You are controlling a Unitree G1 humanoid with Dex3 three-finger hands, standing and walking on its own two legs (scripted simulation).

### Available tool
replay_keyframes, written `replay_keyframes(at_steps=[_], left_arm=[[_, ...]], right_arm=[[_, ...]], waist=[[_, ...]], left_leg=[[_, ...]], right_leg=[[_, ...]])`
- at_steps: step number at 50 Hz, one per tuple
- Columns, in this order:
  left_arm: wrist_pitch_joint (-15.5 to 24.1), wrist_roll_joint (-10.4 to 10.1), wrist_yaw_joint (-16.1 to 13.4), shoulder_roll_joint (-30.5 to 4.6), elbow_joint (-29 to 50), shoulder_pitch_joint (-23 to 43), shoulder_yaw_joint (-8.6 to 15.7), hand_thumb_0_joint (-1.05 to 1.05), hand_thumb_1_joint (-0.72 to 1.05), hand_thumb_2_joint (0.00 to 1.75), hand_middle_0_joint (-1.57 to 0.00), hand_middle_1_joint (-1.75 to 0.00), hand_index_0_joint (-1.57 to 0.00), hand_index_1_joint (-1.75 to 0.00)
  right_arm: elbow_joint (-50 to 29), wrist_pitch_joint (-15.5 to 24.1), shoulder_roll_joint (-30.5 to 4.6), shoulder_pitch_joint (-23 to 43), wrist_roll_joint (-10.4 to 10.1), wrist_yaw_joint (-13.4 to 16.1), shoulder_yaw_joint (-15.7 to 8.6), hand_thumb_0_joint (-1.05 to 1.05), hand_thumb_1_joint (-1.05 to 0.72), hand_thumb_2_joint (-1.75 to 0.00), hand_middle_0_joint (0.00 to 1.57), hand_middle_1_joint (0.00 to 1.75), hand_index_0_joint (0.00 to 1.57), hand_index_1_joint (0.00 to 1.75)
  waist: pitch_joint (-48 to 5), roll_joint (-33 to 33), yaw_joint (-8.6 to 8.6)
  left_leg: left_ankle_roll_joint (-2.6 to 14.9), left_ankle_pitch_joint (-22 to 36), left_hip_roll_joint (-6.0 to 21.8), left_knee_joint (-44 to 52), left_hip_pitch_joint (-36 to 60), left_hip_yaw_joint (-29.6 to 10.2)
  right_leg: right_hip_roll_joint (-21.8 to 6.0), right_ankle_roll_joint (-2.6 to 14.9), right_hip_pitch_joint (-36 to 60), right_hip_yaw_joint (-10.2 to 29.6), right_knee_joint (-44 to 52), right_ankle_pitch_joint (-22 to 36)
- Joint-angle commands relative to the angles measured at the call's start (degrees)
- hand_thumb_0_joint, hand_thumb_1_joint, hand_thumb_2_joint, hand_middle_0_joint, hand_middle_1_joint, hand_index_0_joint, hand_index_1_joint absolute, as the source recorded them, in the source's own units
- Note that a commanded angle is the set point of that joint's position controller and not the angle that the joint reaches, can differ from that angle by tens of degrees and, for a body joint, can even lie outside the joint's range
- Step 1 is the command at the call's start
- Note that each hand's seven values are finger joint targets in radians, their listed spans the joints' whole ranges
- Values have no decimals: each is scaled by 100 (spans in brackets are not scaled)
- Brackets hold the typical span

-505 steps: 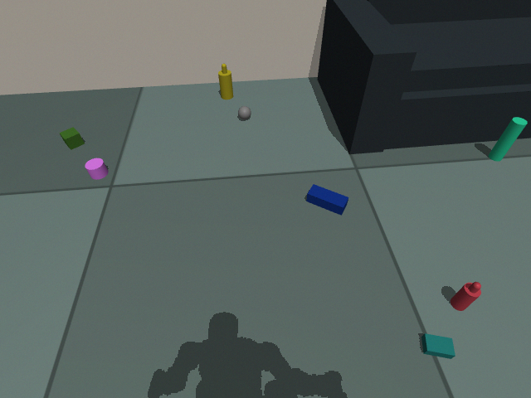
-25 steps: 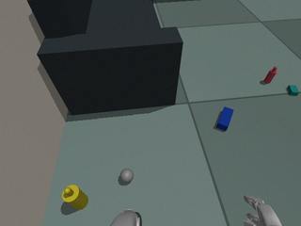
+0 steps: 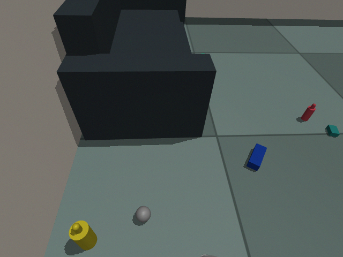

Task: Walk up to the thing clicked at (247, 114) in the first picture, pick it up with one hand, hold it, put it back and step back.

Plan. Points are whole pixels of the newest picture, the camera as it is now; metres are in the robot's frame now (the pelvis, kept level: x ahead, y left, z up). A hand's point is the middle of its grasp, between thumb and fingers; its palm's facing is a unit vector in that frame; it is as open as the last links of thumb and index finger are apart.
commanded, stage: walk up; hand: left
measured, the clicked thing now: (143, 214) +0.50 +0.14 -0.73
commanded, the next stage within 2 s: none
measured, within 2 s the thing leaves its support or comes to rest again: neither
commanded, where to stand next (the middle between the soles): +0.13 -0.03 m, yaw -3 degrees
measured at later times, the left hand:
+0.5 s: hand out of the picture +0.12 +0.28 -0.17, palm faces +0.02 -0.89 -0.45, open 7.3 cm
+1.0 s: hand out of the picture +0.10 +0.24 -0.14, palm faces -0.07 -0.90 -0.43, open 7.4 cm
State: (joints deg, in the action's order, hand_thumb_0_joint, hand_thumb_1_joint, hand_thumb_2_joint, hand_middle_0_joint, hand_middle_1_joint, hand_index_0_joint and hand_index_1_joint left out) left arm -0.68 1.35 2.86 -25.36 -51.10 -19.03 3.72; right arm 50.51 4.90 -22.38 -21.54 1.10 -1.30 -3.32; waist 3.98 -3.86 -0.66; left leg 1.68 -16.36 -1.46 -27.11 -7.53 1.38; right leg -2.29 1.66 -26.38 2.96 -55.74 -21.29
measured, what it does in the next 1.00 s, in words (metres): steps on the spot: right foot, then left foot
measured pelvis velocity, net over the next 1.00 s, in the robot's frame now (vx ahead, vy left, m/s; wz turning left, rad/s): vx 0.03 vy -0.04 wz -0.04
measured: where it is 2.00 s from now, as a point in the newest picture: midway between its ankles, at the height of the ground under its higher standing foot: outside the picture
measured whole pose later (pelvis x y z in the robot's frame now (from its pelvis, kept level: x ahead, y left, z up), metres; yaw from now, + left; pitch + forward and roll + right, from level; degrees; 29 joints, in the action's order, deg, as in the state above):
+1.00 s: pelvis +0.03 -0.04 -0.01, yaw -2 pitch -3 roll -1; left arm 5.2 0.6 0.2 -22.8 -51.6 -16.7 2.0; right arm 51.1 -1.2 -26.4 -17.5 1.6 -2.3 -4.4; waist 5.5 3.2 -0.7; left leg 1.6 -25.5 1.6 -59.7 -23.2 -4.0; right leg 0.4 0.8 -12.7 -1.8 -33.0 -17.1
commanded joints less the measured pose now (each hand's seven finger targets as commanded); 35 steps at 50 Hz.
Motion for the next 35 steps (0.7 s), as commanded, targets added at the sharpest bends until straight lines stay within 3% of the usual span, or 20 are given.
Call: replay_keyframes(at_steps=[1,3,5,7,8,9,10,11,15,16,19,21,23,24,25,27,28,31,33,35], left_arm=[[249,-87,-33,-811,397,205,228,0,90,90,-20,-30,-20,-30],[279,-186,-131,-660,334,465,175,0,90,90,-20,-30,-20,-30],[302,-270,-301,-624,220,472,164,0,90,90,-20,-30,-20,-30],[323,-255,-426,-812,23,198,217,0,90,90,-20,-30,-20,-30],[343,-205,-461,-1054,13,179,280,0,90,90,-20,-30,-20,-30],[366,-143,-489,-1454,82,102,389,0,90,90,-20,-30,-20,-30],[380,-182,-489,-1549,248,210,365,0,90,90,-20,-30,-20,-30],[346,-188,-552,-1652,334,508,349,0,90,90,-20,-30,-20,-30],[168,-36,-655,-1362,473,1339,320,0,90,90,-20,-30,-20,-30],[137,15,-655,-1341,455,1336,318,0,90,90,-20,-30,-20,-30],[86,142,-629,-1458,497,1524,388,0,90,90,-20,-30,-20,-30],[14,85,-585,-1518,491,1688,397,0,90,90,-20,-30,-20,-30],[-66,15,-589,-1116,420,1496,286,0,90,90,-20,-30,-20,-30],[-25,-91,-622,-753,524,1704,208,0,90,90,-20,-30,-20,-30],[39,-18,-687,-1298,481,2319,422,0,90,90,-20,-30,-20,-30],[52,-159,-582,-953,106,1503,341,0,90,90,-20,-30,-20,-30],[70,-162,-533,-943,-27,1133,307,0,90,90,-20,-30,-20,-30],[186,-9,-327,-955,-59,966,261,0,90,90,-20,-30,-20,-30],[264,71,-217,-1098,201,1414,287,0,90,90,-20,-30,-20,-30],[317,70,-135,-1170,328,1562,285,0,90,90,-20,-30,-20,-30]], right_arm=[[-491,103,-1457,432,-20,144,-311,0,-90,-90,20,30,20,30],[-479,-47,-1238,624,-31,168,-176,0,-90,-90,20,30,20,30],[-480,-257,-1235,679,-103,181,-174,0,-90,-90,20,30,20,30],[-552,-455,-1199,1012,-195,181,-172,0,-90,-90,20,30,20,30],[-499,-525,-1034,797,-235,179,-131,0,-90,-90,20,30,20,30],[-497,-563,-846,515,-275,195,-74,0,-90,-90,20,30,20,30],[-382,-654,-814,79,-254,245,-68,0,-90,-90,20,30,20,30],[-348,-768,-1113,189,-208,317,-207,0,-90,-90,20,30,20,30],[-176,-869,-1188,205,-172,215,-321,0,-90,-90,20,30,20,30],[-159,-890,-1176,260,-125,169,-334,0,-90,-90,20,30,20,30],[-13,-886,-1211,246,-47,46,-329,0,-90,-90,20,30,20,30],[206,-857,-1231,-87,-21,-9,-362,0,-90,-90,20,30,20,30],[277,-802,-1369,-128,160,-49,-435,0,-90,-90,20,30,20,30],[3,-790,-1968,365,170,-39,-497,0,-90,-90,20,30,20,30],[-207,-730,-2313,1069,130,-14,-553,0,-90,-90,20,30,20,30],[-229,-502,-1643,1655,205,146,-351,0,-90,-90,20,30,20,30],[-164,-423,-1590,1483,184,200,-360,0,-90,-90,20,30,20,30],[-80,-278,-1535,1052,169,131,-421,0,-90,-90,20,30,20,30],[1,-208,-1778,374,166,100,-536,0,-90,-90,20,30,20,30],[18,-136,-1897,42,132,63,-568,0,-90,-90,20,30,20,30]], waist=[[535,1267,98],[456,1433,68],[137,1603,74],[-206,1256,290],[-358,608,348],[-710,-471,388],[-944,-634,174],[-1048,-575,195],[-1039,-560,3],[-971,-649,76],[-933,-1205,94],[-899,-1120,-41],[-532,154,-166],[-45,2362,-280],[708,1716,-426],[541,471,169],[134,531,220],[-468,1176,-107],[-155,1159,-454],[109,1068,-570]], left_leg=[[973,1364,1383,1119,-844,-824],[853,3426,1182,464,-1221,-348],[739,4238,990,-247,-927,-316],[470,3136,650,-1173,-1073,-123],[294,2068,525,-1772,-1381,-181],[55,257,142,-2837,-1988,-95],[-25,-1895,-244,-3879,-1819,-589],[-50,-2077,-47,-4540,-1730,-851],[-191,-1257,77,-4615,-1466,-778],[-204,-1233,52,-4385,-1464,-659],[-213,-1722,115,-2718,-1392,-8],[-104,-1618,21,-1642,-688,268],[92,-1403,233,-417,-135,-504],[846,-3699,1876,1281,-1321,-3376],[1510,-3681,2526,1827,-2753,-4327],[740,-1226,1561,869,-2006,-2437],[528,-1235,1406,697,-1292,-2123],[827,-2059,1429,676,306,-1936],[1194,-2524,1919,951,671,-2512],[1333,-2514,2136,1114,1066,-2741]], right_leg=[[-280,-164,-103,-110,611,462],[-168,-175,628,-372,1131,930],[115,-156,1012,-681,1624,1359],[316,-145,1753,-845,2514,2093],[17,-91,2149,-476,2769,2756],[-1107,280,2651,725,2862,4585],[-2174,995,2260,2041,3040,5608],[-2427,1517,1876,2390,3019,5112],[-1443,1083,701,931,2951,1607],[-1270,999,568,846,3044,505],[-1283,917,593,987,3303,-1012],[-1327,751,95,1036,3278,-1237],[-769,285,-1097,551,1916,-1753],[458,-25,-1732,-441,16,-1699],[315,-107,-1218,447,-751,-1382],[583,19,-1053,945,-1310,-311],[524,30,-1044,832,-1113,-61],[350,-178,-1193,185,-72,-249],[258,-210,-1448,148,271,-578],[170,-140,-1742,212,579,-722]])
